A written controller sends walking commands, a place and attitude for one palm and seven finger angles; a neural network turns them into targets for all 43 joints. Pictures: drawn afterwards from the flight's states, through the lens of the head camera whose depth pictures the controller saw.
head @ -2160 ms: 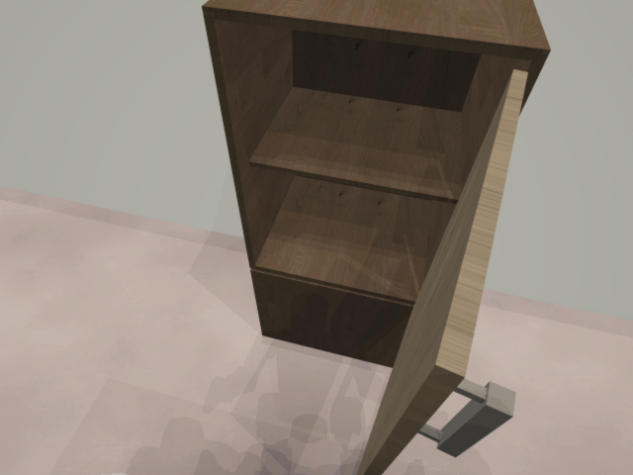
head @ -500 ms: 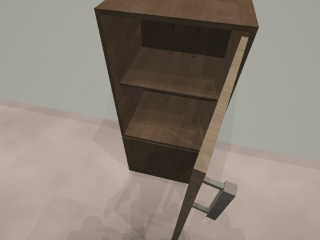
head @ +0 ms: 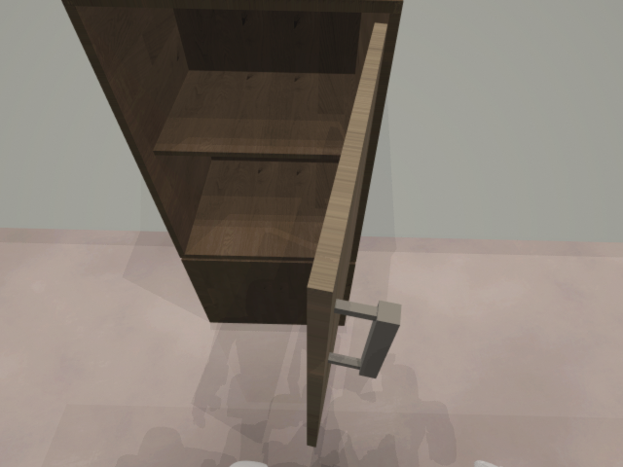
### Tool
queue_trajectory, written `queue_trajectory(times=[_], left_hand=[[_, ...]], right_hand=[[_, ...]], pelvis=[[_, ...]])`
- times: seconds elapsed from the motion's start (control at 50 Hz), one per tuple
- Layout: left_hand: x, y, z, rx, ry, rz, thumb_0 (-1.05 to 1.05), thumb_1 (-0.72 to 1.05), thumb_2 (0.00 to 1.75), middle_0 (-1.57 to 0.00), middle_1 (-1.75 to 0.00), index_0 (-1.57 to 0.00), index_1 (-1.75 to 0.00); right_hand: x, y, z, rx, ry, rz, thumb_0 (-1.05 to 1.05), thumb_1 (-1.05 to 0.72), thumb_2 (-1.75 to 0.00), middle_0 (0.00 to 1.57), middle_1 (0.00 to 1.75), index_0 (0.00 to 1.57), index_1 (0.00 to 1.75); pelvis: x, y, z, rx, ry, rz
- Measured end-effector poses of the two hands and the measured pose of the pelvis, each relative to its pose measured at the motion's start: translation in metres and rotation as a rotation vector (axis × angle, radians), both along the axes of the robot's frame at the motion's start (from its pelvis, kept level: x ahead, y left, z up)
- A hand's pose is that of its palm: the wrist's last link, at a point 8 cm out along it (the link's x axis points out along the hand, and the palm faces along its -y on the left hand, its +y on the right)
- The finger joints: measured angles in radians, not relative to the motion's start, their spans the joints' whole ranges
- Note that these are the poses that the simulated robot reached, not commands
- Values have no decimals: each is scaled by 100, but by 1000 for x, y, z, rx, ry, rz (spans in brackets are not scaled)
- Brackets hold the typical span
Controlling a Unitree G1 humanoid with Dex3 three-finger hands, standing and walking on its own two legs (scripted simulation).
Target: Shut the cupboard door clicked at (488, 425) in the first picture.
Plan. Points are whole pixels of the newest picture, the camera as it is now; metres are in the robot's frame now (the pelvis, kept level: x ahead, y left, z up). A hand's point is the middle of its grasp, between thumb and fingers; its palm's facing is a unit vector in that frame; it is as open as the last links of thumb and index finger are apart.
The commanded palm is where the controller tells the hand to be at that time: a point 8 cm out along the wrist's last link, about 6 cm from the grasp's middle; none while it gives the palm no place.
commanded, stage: walk to a spot facing it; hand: left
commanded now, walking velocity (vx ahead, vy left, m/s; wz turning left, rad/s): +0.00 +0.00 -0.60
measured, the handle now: (358, 340) +0.25 -0.02 +0.08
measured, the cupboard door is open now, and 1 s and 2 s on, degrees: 79 79 100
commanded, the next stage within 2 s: none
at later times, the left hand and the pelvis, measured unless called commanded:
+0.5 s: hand out of the picture +0.13 +0.17 -0.16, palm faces -0.30 -0.91 -0.28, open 7.4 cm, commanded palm none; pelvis -0.03 -0.01 -0.01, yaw -19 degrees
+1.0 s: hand (243, 450) +0.16 +0.12 -0.16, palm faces -0.60 -0.78 -0.18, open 7.4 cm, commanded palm none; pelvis -0.02 +0.00 +0.00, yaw -38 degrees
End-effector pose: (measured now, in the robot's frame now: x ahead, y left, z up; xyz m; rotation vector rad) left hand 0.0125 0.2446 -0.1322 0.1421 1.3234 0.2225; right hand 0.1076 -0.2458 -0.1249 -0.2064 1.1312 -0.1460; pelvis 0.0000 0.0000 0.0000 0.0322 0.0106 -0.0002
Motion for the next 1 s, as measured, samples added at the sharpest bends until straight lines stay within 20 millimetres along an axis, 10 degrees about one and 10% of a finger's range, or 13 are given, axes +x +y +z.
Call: queue_trajectory(times=[0.26, 0.52, 1.0], left_hand=[[61, 43, 3, 17, -76, -191, 1, 91, 90, -20, -30, -20, -30], [128, -37, 10, 26, -176, -453, 1, 91, 90, -20, -30, -20, -30], [175, -81, 0, -69, -57, -748, 1, 91, 90, -20, -30, -20, -30]], right_hand=[[-83, 9, 14, -48, 3, -161, 1, -90, -89, 20, 30, 21, 30], [-205, -26, -18, -11, 175, -425, 1, -90, -89, 20, 30, 21, 30], [-260, 43, 6, 19, 126, -710, 1, -90, -89, 21, 30, 21, 30]], pelvis=[[-20, 21, 2, -36, -13, -182], [-35, -8, -9, -40, -16, -348], [-25, 4, 4, -41, 21, -671]])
